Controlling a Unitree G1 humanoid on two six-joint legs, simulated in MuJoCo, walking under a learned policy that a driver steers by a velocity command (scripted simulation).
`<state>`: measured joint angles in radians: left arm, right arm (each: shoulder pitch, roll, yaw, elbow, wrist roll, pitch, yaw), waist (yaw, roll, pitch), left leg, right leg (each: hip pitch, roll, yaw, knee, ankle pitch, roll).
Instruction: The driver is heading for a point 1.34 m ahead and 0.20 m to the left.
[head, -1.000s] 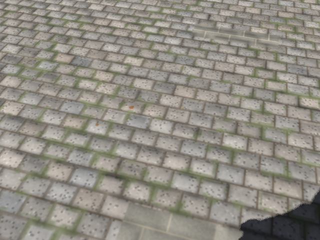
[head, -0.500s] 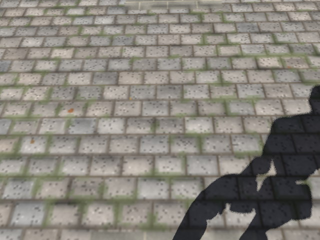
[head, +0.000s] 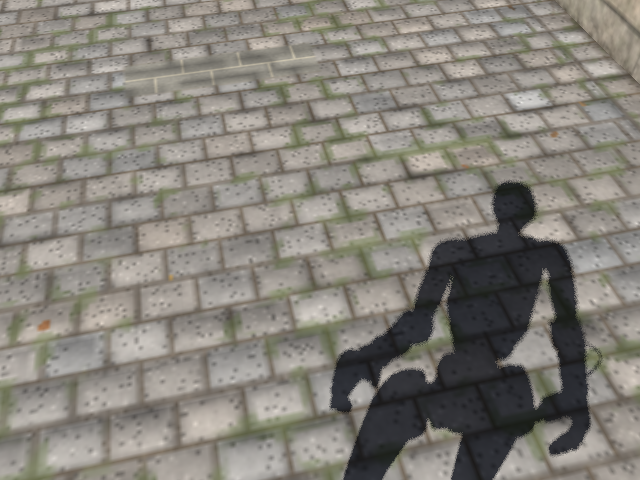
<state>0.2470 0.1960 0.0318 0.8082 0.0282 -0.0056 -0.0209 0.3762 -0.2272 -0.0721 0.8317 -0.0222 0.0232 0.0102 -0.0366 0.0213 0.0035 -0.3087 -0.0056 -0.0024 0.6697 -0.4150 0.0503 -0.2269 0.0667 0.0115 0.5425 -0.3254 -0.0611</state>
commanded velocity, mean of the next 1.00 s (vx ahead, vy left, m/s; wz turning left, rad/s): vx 0.44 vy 0.00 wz -0.03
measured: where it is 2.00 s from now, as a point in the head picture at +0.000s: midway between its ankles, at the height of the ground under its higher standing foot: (294, 300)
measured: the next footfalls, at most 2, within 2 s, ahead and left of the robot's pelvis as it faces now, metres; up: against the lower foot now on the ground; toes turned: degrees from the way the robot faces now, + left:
left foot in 0.34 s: +0.25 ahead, +0.15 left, +0.00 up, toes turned +2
right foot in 0.88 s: +0.56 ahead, -0.03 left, +0.00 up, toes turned -3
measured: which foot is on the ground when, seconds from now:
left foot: up 0.00-0.32, down 0.34-0.88, up 0.90-1.00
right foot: down 0.00-0.34, up 0.36-0.86, down 0.88-1.00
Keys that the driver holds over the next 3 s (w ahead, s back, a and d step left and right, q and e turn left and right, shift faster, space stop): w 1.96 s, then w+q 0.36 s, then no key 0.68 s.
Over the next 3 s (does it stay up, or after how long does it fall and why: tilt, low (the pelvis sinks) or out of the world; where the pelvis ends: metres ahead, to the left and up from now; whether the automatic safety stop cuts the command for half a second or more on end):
stays up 1.31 0.10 0.01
